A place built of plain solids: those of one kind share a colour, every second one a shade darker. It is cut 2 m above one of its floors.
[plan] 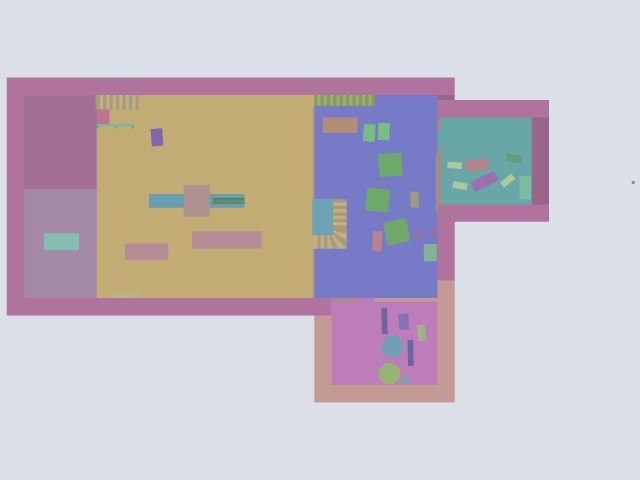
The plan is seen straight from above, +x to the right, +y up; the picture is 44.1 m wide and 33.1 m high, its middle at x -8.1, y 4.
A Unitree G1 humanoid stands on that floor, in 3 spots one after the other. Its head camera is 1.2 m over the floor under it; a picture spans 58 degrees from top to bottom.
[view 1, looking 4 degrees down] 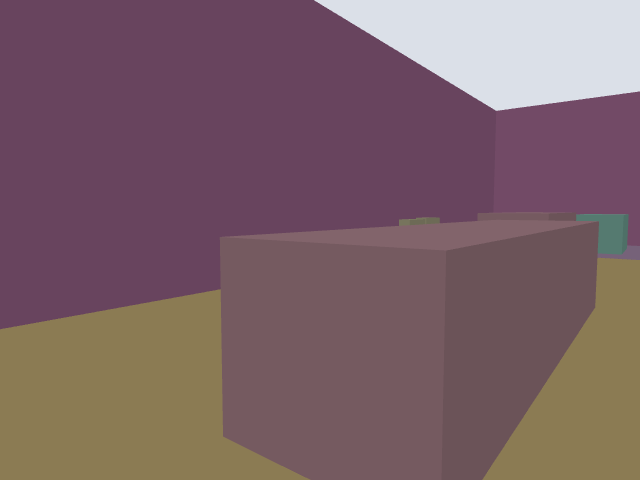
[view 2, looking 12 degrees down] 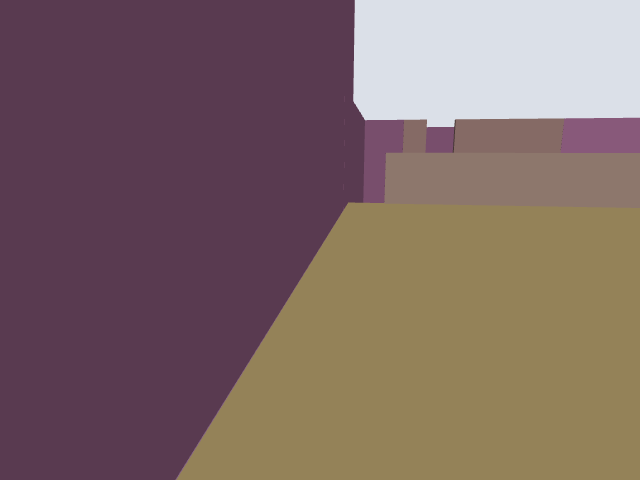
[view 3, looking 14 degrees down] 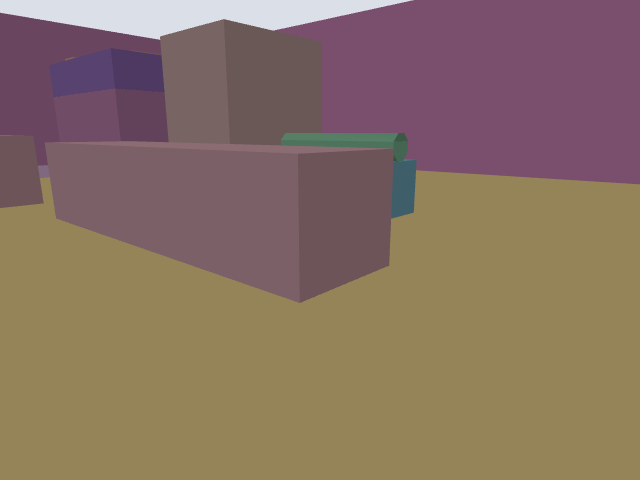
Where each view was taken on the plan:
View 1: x -10.70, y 5.17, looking -142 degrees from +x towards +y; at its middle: boardstack_saw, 2.00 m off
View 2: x -18.20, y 13.28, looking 8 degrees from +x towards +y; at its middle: wall_timber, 5.31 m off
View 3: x -10.10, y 1.30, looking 131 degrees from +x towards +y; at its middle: boardstack_saw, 3.18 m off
